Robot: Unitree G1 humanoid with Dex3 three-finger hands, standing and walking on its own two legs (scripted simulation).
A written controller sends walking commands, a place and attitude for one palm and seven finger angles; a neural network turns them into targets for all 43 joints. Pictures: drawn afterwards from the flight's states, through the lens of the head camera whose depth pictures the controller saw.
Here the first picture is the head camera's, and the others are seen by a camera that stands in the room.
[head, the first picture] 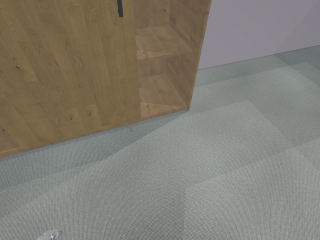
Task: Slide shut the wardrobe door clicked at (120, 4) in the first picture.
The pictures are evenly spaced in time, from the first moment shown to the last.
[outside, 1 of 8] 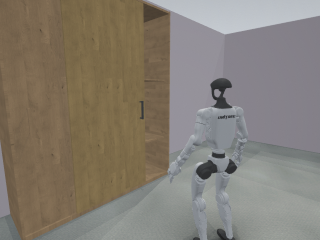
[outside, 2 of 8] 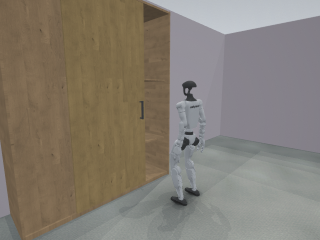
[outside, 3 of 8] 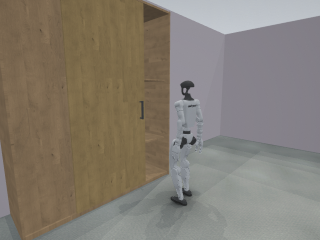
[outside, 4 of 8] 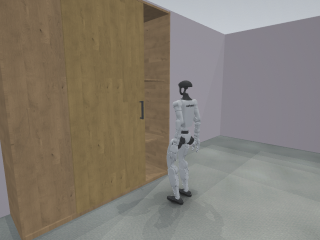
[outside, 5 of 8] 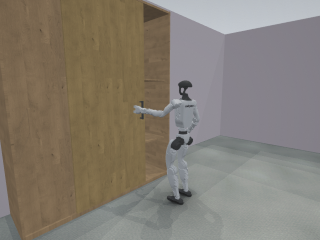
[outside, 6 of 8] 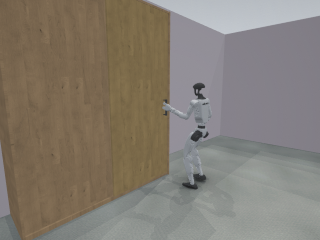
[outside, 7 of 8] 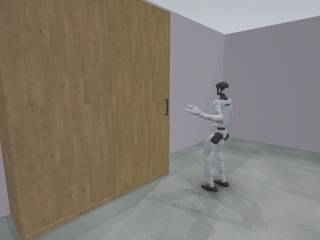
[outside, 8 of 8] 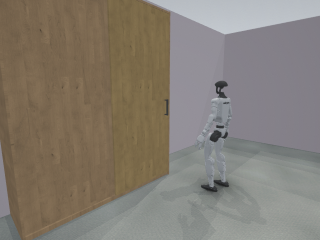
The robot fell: no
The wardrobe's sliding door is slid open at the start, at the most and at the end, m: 0.43 0.43 0.00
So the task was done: yes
